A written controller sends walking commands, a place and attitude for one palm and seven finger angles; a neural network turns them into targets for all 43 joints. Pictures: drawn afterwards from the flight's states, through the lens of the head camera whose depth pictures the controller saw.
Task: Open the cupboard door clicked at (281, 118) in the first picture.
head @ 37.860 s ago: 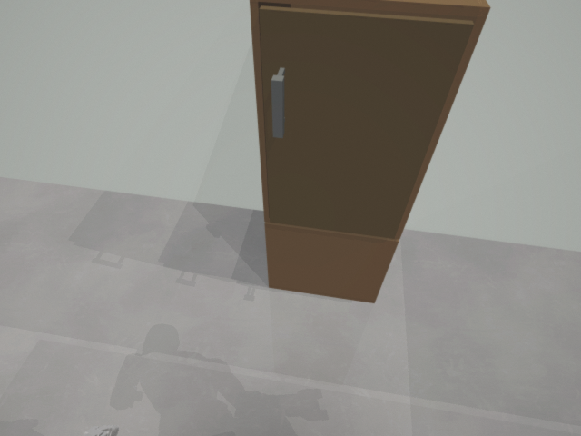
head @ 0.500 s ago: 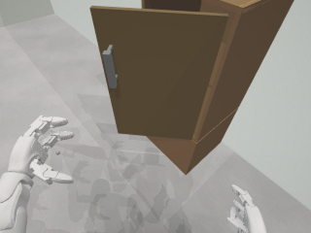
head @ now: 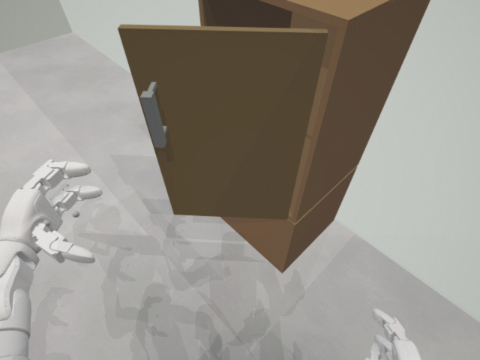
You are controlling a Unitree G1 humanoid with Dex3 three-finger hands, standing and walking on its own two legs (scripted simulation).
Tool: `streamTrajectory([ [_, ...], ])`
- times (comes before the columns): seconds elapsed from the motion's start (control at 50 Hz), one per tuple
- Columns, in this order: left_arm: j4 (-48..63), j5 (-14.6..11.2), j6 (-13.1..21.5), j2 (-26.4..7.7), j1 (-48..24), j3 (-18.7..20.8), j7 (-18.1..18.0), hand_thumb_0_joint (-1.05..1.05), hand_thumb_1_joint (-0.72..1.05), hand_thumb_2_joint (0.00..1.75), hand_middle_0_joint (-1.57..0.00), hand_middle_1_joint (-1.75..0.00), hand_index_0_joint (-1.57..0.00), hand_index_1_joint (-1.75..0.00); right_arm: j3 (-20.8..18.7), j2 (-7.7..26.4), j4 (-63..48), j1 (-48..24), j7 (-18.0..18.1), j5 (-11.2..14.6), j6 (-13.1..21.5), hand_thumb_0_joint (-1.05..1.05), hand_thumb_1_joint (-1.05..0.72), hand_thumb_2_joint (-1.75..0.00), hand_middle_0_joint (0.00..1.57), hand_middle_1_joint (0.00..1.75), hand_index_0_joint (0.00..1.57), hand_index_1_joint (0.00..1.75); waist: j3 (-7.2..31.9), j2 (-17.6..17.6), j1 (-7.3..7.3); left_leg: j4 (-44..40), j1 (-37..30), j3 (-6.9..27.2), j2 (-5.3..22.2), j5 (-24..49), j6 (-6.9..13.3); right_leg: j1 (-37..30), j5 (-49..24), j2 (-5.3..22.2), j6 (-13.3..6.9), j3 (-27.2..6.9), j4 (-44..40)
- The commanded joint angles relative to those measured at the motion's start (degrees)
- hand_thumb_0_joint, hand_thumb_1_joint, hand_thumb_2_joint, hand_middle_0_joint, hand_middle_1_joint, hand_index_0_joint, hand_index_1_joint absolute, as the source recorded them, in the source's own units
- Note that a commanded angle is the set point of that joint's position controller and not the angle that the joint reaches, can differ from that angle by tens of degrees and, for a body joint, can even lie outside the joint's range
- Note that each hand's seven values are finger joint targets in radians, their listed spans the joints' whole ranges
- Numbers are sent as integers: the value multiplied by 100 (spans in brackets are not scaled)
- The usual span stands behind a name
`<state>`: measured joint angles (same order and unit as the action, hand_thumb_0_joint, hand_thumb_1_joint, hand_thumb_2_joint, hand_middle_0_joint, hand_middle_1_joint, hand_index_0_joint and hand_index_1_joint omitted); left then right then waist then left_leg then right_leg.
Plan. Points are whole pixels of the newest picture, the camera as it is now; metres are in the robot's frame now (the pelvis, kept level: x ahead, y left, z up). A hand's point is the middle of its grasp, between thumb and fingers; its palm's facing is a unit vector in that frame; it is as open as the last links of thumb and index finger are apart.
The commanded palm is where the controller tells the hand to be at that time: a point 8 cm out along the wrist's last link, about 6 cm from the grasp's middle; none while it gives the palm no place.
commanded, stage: raise the hand with hooked fingers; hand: left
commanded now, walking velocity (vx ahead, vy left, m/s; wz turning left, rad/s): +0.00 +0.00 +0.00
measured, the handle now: (156, 115) +0.57 +0.22 +0.09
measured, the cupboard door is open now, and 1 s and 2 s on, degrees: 43 43 43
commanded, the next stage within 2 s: move the hooked fingers beside the handle in 0.28 s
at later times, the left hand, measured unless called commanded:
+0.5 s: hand (83, 215) +0.29 +0.26 +0.11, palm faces +0.08 -1.00 -0.02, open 14.0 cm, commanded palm +0.28 +0.31 +0.12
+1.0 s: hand (99, 176) +0.38 +0.27 +0.11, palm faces +0.04 -1.00 +0.00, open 14.0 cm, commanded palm +0.35 +0.32 +0.11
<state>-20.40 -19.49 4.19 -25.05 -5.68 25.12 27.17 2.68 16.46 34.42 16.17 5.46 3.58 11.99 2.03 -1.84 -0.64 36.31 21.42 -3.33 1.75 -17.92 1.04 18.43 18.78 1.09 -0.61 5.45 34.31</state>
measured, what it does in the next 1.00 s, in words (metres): stands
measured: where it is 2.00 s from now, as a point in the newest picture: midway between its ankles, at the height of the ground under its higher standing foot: outside the picture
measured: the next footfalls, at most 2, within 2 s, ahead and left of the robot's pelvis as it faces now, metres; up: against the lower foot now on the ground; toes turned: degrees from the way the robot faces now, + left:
none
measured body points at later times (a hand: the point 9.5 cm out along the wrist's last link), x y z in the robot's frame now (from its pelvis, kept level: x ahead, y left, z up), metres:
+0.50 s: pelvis -0.01 -0.02 +0.00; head +0.01 -0.03 +0.45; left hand +0.28 +0.32 +0.12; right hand +0.16 -0.26 -0.08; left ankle +0.01 +0.11 -0.73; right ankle -0.01 -0.11 -0.73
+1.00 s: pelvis -0.01 +0.00 -0.01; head +0.04 +0.00 +0.44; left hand +0.37 +0.33 +0.11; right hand +0.08 -0.27 -0.11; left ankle +0.01 +0.11 -0.73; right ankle -0.01 -0.11 -0.73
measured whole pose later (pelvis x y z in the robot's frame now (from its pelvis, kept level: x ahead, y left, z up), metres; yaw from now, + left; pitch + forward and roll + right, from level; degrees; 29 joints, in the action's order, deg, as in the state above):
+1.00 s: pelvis -0.01 +0.00 -0.01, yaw -1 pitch +7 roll -1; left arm -47.7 -14.8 11.2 -30.6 -27.8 26.8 27.7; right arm 2.5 16.9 36.5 19.8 5.3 3.3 7.2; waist 2.1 -0.7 2.5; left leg 39.3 28.0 -3.7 2.6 -18.3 0.9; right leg 25.4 19.0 0.5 -1.0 4.8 37.4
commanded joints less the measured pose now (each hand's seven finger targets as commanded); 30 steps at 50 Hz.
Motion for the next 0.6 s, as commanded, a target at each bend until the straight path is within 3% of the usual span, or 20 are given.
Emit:
streamTrajectory([
  [0.0,1428,-114,539,-1647,-1382,692,-141,0,-50,30,-30,-120,-30,-120,-309,701,-870,-453,78,-16,323,0,-90,-90,20,30,20,30,1338,-417,-86,-480,-989,395,-143,1491,52,-149,-1563,-175,-73,-211,-397],
  [0.04,1313,-112,558,-1618,-1380,678,-163,0,-50,30,-30,-120,-30,-120,-317,709,-841,-442,91,-10,302,0,-90,-90,20,30,20,30,1239,-180,-47,-488,-921,369,-140,1404,73,-150,-1557,-187,-52,-241,-435],
  [0.1,1092,-91,516,-1483,-1443,535,-116,0,-50,30,-30,-120,-30,-120,-308,700,-802,-484,128,17,293,0,-90,-90,20,30,20,30,1031,-357,1,-497,-848,327,-156,1147,70,-10,-1353,-159,-37,-279,-499],
  [0.12,1163,-112,530,-1508,-1498,512,-100,0,-50,30,-30,-120,-30,-120,-309,704,-809,-463,131,18,284,0,-90,-90,20,30,20,30,1087,-140,-2,-478,-854,332,-151,1172,84,-135,-1400,-159,-35,-305,-499],
  [0.18,1151,-99,523,-1506,-1483,514,-57,0,-50,30,-30,-120,-30,-120,-309,681,-820,-486,149,22,291,0,-90,-90,20,30,20,30,1176,-285,-4,-461,-909,304,-170,1225,90,-123,-1498,-153,-18,-316,-500],
  [0.24,987,-138,518,-1535,-1430,567,-41,0,-50,30,-30,-120,-30,-120,-293,691,-812,-502,154,17,287,0,-90,-90,20,30,20,30,1065,-61,-18,-441,-784,296,-170,1171,96,-130,-1497,-153,-2,-357,-515],
  [0.3,1078,-128,558,-1521,-1504,543,-44,0,-50,30,-30,-120,-30,-120,-287,670,-812,-532,149,25,304,0,-90,-90,20,30,20,30,1161,-295,-25,-446,-836,292,-181,1177,84,-138,-1482,-136,-4,-356,-504],
  [0.32,1023,-141,552,-1587,-1462,592,-43,0,-50,30,-30,-120,-30,-120,-286,678,-809,-512,146,13,294,0,-90,-90,20,30,20,30,1125,-80,-36,-410,-814,280,-170,1201,98,-185,-1545,-133,7,-398,-509],
  [0.36,985,-147,548,-1501,-1487,541,-35,0,-50,30,-30,-120,-30,-120,-289,666,-820,-541,145,25,293,0,-90,-90,20,30,20,30,1094,-63,-16,-421,-750,270,-180,1128,95,-137,-1503,-124,30,-408,-525],
  [0.4,817,-92,575,-1602,-1978,523,-63,0,-50,30,-30,-120,-30,-120,-276,677,-735,-527,177,40,279,0,-90,-90,20,30,20,30,948,-138,86,-424,-695,273,-181,969,87,14,-1285,-124,32,-419,-558],
  [0.42,625,-102,558,-1710,-2056,592,-54,0,-50,30,-30,-120,-30,-120,-273,700,-716,-485,186,28,253,0,-90,-90,20,30,20,30,844,49,85,-392,-589,275,-174,879,91,21,-1182,-123,39,-481,-583],
  [0.44,495,-83,580,-1757,-2328,571,-26,0,-50,30,-30,-120,-30,-120,-278,718,-665,-471,204,39,240,0,-90,-90,20,30,20,30,904,78,161,-359,-554,257,-180,830,101,39,-1153,-98,66,-545,-594],
  [0.48,325,5,653,-1816,-2571,520,17,0,-50,30,-30,-120,-30,-120,-276,721,-641,-419,215,38,230,0,-90,-90,20,30,20,30,1098,-173,155,-352,-594,265,-196,829,93,33,-1113,-91,40,-518,-537],
  [0.56,-131,51,752,-1817,-3134,337,113,0,-50,30,-30,-120,-30,-120,-275,745,-580,-326,222,39,200,0,-90,-90,20,30,20,30,1254,-164,234,-258,-583,281,-194,853,111,62,-1174,-91,30,-561,-483],
  [0.58,-342,72,769,-1962,-3172,448,118,0,-50,30,-30,-120,-30,-120,-286,773,-543,-259,220,35,186,0,-90,-90,20,30,20,30,1284,-125,210,-254,-521,306,-192,857,99,49,-1172,-92,23,-530,-454],
])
